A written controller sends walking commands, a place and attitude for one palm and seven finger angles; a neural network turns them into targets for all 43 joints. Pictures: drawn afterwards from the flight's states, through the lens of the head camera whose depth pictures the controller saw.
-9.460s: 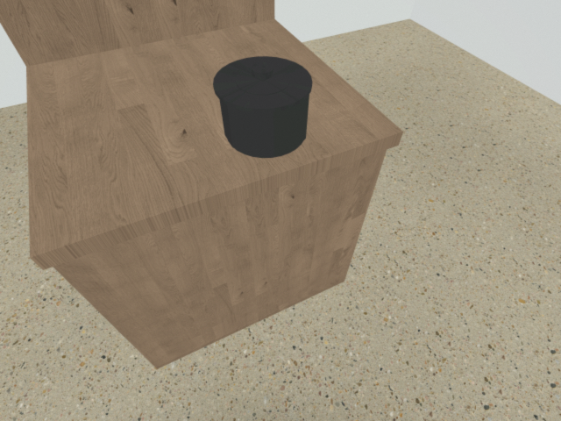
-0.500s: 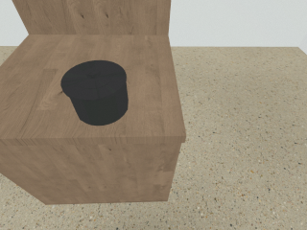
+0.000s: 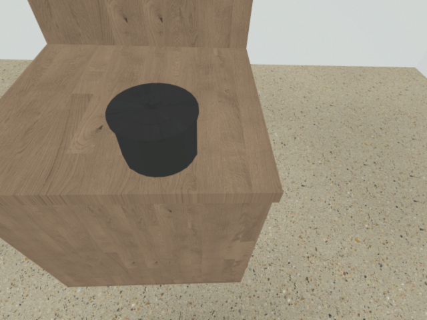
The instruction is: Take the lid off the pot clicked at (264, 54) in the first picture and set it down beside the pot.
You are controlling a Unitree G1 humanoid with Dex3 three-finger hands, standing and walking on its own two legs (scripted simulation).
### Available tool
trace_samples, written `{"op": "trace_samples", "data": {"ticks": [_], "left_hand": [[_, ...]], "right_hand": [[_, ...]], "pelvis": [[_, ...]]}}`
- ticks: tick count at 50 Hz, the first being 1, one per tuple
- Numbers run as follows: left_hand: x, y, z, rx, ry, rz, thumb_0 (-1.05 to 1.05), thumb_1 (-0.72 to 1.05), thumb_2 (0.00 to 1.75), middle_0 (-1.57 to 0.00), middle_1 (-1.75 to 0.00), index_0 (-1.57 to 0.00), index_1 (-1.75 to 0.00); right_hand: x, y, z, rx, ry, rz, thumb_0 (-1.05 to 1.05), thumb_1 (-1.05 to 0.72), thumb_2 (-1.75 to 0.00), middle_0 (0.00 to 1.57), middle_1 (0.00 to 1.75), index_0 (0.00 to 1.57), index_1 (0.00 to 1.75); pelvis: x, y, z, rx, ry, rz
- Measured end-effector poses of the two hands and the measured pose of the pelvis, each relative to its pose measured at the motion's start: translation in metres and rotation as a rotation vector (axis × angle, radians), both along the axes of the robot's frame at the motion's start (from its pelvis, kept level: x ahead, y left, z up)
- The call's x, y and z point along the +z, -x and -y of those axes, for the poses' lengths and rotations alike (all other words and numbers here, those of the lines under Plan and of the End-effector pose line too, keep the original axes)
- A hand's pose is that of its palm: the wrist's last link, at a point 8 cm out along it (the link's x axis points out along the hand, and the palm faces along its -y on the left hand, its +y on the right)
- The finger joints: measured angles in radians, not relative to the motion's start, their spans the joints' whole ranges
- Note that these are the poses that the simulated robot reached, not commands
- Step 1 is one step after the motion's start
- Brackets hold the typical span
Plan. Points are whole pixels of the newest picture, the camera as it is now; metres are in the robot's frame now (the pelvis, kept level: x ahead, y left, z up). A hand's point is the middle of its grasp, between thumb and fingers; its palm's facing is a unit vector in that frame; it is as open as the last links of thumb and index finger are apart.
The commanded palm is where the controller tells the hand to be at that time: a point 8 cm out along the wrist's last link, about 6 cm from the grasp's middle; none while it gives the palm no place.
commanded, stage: look again from close up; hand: left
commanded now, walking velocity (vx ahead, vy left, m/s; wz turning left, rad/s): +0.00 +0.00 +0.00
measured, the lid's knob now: (151, 100) +0.50 +0.16 +0.15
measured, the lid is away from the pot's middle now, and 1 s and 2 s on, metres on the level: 0.00 0.00 0.00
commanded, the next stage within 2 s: lift the closed hand beside the body in 0.34 s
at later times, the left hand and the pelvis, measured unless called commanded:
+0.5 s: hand out of the picture +0.03 +0.18 -0.16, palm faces +0.08 -0.97 -0.22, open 7.3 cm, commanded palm +0.09 +0.23 -0.05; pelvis +0.00 -0.01 +0.00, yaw +1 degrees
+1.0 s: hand out of the picture +0.12 +0.19 +0.00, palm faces +0.29 -0.89 -0.34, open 3.2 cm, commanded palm +0.07 +0.23 +0.05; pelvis -0.01 -0.05 +0.01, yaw +3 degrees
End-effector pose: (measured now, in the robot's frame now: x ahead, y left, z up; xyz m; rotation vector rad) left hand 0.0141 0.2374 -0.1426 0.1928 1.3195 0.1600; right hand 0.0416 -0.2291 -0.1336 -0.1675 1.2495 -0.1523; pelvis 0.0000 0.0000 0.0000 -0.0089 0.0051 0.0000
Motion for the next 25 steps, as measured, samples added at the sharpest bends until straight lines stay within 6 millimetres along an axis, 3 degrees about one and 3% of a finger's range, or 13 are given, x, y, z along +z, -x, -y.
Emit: {"op": "trace_samples", "data": {"ticks": [8,19,23,25], "left_hand": [[0.002,0.012,-0.006,0.008,-0.007,-0.048,0.00,0.90,0.90,-0.20,-0.30,-0.20,-0.30],[0.000,0.018,0.008,0.019,0.017,-0.077,0.00,0.90,0.90,-0.20,-0.30,-0.20,-0.30],[0.000,0.016,0.013,0.011,0.025,-0.075,0.00,0.90,0.90,-0.20,-0.30,-0.20,-0.30],[0.015,-0.010,0.012,0.061,0.004,0.072,0.01,0.90,0.90,-0.21,-0.30,-0.21,-0.31]], "right_hand": [[0.001,-0.007,-0.003,0.011,-0.004,-0.014,0.00,-0.92,-0.90,0.20,0.30,0.20,0.30],[0.000,-0.003,0.003,0.006,-0.001,-0.053,0.00,-0.91,-0.90,0.20,0.30,0.20,0.30],[0.000,-0.001,0.005,0.010,-0.001,-0.061,0.00,-0.91,-0.90,0.20,0.30,0.20,0.30],[0.004,-0.007,0.005,0.029,-0.011,0.010,0.01,-0.91,-0.90,0.20,0.30,0.20,0.30]], "pelvis": [[0.002,-0.003,-0.002,-0.002,-0.006,-0.008],[0.003,-0.006,0.003,0.003,-0.008,-0.002],[0.004,-0.006,0.005,0.007,-0.013,0.003],[0.004,-0.005,0.006,0.021,-0.019,0.004]]}}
